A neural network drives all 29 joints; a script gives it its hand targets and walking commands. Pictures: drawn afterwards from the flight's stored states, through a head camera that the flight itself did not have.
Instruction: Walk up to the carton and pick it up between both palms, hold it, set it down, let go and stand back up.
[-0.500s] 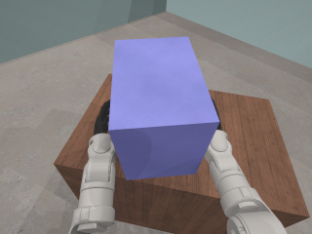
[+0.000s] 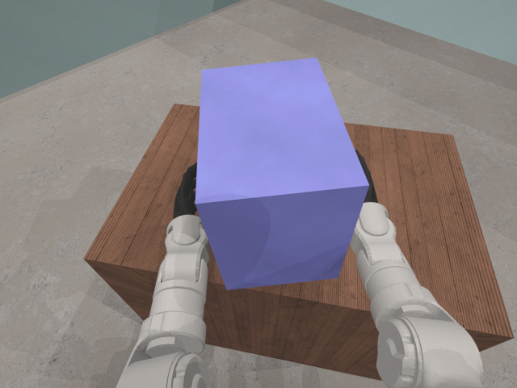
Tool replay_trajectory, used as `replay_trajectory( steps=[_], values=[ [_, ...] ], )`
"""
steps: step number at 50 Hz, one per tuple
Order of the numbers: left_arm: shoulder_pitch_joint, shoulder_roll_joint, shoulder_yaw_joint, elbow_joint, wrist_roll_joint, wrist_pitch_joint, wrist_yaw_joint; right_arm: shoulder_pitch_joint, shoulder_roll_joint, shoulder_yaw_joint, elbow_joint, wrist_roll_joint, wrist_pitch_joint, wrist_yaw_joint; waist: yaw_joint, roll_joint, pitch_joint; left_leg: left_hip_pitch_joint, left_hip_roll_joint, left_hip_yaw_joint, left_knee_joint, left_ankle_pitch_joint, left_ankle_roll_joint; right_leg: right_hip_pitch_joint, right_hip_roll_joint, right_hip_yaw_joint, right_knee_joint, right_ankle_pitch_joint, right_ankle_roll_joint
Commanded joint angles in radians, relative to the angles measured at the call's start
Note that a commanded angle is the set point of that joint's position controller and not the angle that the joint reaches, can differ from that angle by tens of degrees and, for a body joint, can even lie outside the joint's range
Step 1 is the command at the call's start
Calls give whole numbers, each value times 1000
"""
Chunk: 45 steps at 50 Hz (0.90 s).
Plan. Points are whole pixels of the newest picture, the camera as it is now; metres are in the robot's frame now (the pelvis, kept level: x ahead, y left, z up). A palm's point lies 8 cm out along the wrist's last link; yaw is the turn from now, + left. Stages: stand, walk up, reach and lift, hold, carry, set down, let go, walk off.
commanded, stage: set down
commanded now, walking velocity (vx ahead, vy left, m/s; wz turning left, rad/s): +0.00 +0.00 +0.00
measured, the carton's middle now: (271, 175) +0.44 +0.00 +0.08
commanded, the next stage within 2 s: none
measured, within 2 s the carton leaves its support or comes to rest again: rests again in 1.46 s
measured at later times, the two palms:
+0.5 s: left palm (196, 225) +0.38 +0.13 +0.01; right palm (354, 198) +0.43 -0.15 +0.03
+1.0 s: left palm (192, 241) +0.38 +0.14 -0.05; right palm (336, 216) +0.44 -0.13 -0.04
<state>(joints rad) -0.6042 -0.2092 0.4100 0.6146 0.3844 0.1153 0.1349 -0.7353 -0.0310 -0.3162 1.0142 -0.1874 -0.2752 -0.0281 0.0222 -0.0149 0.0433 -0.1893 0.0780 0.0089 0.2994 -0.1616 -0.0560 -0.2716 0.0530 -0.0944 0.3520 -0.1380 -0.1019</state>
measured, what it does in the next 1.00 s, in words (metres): stands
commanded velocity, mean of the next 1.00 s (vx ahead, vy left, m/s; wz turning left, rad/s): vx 0.00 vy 0.00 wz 0.00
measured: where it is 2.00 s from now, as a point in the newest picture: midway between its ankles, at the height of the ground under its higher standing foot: outside the picture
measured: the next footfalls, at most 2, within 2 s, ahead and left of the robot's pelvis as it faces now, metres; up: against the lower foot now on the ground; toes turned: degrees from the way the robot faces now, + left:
none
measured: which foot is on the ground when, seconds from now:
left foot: down 0.00-1.00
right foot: down 0.00-1.00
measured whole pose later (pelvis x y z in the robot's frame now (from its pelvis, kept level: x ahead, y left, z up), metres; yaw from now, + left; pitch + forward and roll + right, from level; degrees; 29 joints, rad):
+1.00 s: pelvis +0.02 +0.01 -0.01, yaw +2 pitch +25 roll +1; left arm -0.57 -0.23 0.45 0.83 0.31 -0.29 0.21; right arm -0.76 -0.07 -0.38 1.17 -0.36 -0.52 -0.02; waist 0.03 0.02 -0.13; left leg -0.63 0.08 0.03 0.33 -0.13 -0.08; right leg -0.70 0.04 -0.12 0.37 -0.12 -0.09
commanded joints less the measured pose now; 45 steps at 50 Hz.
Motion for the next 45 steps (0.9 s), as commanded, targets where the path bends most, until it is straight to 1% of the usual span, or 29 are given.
replay_trajectory(
  steps=[1, 4, 5, 8, 9, 10, 11, 13, 14, 16, 18, 20, 21, 22, 23, 25, 26, 28, 29, 30, 31, 34, 35, 36, 39, 40, 41, 44, 45],
  values=[
    [-626, -400, -253, -101, -28, -153, -93, -559, 503, 204, -101, -93, -65, 117, 59, -101, -651, -159, -70, 108, -66, 54, 90, 488, -103, 45, 29, 460, 182],
    [-660, -435, -281, -134, -10, -197, -73, -561, 520, 193, -102, -126, -90, 119, 54, -43, -773, -156, -69, 104, -41, 159, 69, 489, -94, 36, 55, 556, 171],
    [-664, -454, -298, -128, -22, -214, -70, -570, 527, 172, -80, -139, -98, 114, 29, -45, -791, -133, -64, 89, -43, 168, 65, 482, -90, 27, 54, 570, 173],
    [-653, -446, -309, -92, -29, -243, -73, -545, 561, 159, -60, -165, -110, 99, 9, -32, -811, -195, -72, 93, -48, 111, 66, 505, -113, 40, 62, 617, 184],
    [-667, -420, -281, -81, -21, -245, -82, -534, 554, 137, -56, -179, -111, 93, -7, -57, -769, -215, -77, 97, -56, 60, 74, 506, -123, 50, 53, 570, 193],
    [-655, -420, -287, -71, -21, -251, -84, -539, 571, 146, -53, -180, -112, 91, -4, -50, -770, -195, -74, 91, -50, 96, 72, 510, -123, 51, 60, 615, 198],
    [-634, -398, -263, -52, -13, -255, -89, -516, 543, 133, -22, -189, -104, 86, -7, -57, -722, -238, -75, 84, -66, 38, 71, 520, -144, 64, 55, 605, 213],
    [-686, -418, -293, -72, -25, -276, -93, -506, 540, 105, -3, -213, -118, 83, -49, -8, -748, -238, -72, 77, -53, 62, 56, 511, -148, 57, 70, 634, 220],
    [-685, -428, -277, -65, -25, -285, -89, -516, 561, 118, -1, -206, -120, 85, -20, -29, -769, -214, -62, 73, -50, 75, 58, 494, -146, 55, 72, 648, 223],
    [-703, -436, -309, -66, -28, -305, -87, -505, 547, 105, 11, -219, -132, 86, -48, 3, -837, -251, -66, 69, -43, 87, 48, 511, -149, 58, 78, 692, 220],
    [-684, -435, -301, -45, -24, -313, -83, -520, 553, 95, 11, -225, -141, 86, -50, -4, -823, -253, -76, 74, -35, 88, 52, 483, -126, 54, 84, 696, 212],
    [-652, -419, -263, -22, -17, -336, -78, -515, 561, 135, 9, -225, -154, 85, -8, -49, -837, -290, -68, 66, -35, 78, 56, 530, -163, 78, 90, 762, 239],
    [-632, -402, -232, 16, -12, -343, -84, -514, 561, 136, 16, -228, -153, 79, -10, -73, -811, -310, -66, 66, -39, 57, 57, 556, -168, 81, 96, 765, 248],
    [-620, -396, -233, 16, -13, -347, -91, -481, 567, 121, 28, -220, -149, 84, -22, -50, -775, -322, -69, 62, -45, 40, 61, 554, -181, 90, 90, 750, 243],
    [-596, -367, -198, 40, 11, -345, -96, -510, 549, 110, 10, -226, -149, 87, -4, -62, -747, -301, -69, 70, -58, 60, 63, 533, -162, 79, 86, 701, 241],
    [-566, -388, -181, 50, 29, -342, -94, -483, 537, 131, 37, -227, -159, 88, 6, -69, -717, -304, -56, 66, -65, 51, 53, 540, -183, 90, 77, 741, 255],
    [-612, -407, -207, 22, 14, -351, -92, -489, 530, 95, 66, -247, -154, 90, -23, -62, -753, -285, -56, 67, -63, 71, 49, 519, -156, 62, 85, 700, 241],
    [-613, -417, -205, 36, 9, -369, -85, -512, 527, 116, 34, -251, -175, 89, 0, -65, -794, -314, -51, 67, -50, 78, 44, 503, -162, 74, 82, 721, 239],
    [-626, -427, -213, 40, 6, -375, -78, -515, 519, 119, 51, -251, -183, 95, -16, -80, -805, -312, -45, 58, -50, 82, 41, 493, -154, 70, 83, 731, 239],
    [-593, -430, -206, 61, 9, -384, -75, -517, 530, 134, 57, -243, -194, 98, 11, -84, -805, -336, -52, 65, -41, 100, 46, 487, -153, 89, 92, 785, 236],
    [-586, -414, -175, 71, 30, -387, -71, -501, 520, 122, 57, -247, -188, 99, 15, -89, -782, -356, -58, 79, -42, 91, 51, 498, -157, 92, 101, 789, 241],
    [-578, -427, -192, 100, 23, -399, -58, -573, 508, 115, 17, -242, -201, 108, 31, -102, -818, -363, -60, 85, -36, 107, 52, 491, -121, 63, 118, 769, 222],
    [-564, -431, -192, 93, 16, -413, -53, -536, 504, 126, 59, -252, -208, 111, 34, -110, -828, -374, -46, 81, -27, 117, 50, 494, -134, 77, 112, 772, 227],
    [-559, -457, -210, 113, 16, -416, -51, -537, 492, 109, 64, -262, -211, 113, 14, -110, -821, -354, -44, 77, -32, 132, 51, 440, -108, 53, 112, 762, 211],
    [-541, -497, -264, 96, 9, -441, -36, -503, 492, 141, 109, -258, -231, 114, 21, -89, -934, -359, -50, 82, 8, 225, 47, 447, -85, 51, 157, 906, 191],
    [-532, -486, -260, 94, 2, -449, -33, -490, 475, 135, 125, -257, -245, 113, 13, -88, -941, -380, -41, 77, 10, 222, 34, 457, -106, 64, 151, 949, 204],
    [-527, -490, -262, 109, 1, -458, -33, -493, 497, 135, 100, -271, -252, 104, 26, -109, -939, -428, -56, 87, 3, 214, 49, 482, -101, 54, 174, 985, 197],
    [-487, -507, -296, 114, -2, -483, -28, -462, 495, 141, 107, -264, -279, 103, -1, -96, -1020, -467, -60, 85, 12, 250, 50, 506, -97, 53, 200, 1082, 191],
    [-492, -520, -317, 119, -10, -492, -29, -449, 493, 165, 117, -240, -288, 103, 5, -83, -1059, -510, -63, 81, 22, 245, 51, 523, -107, 65, 219, 1126, 194]
  ],
)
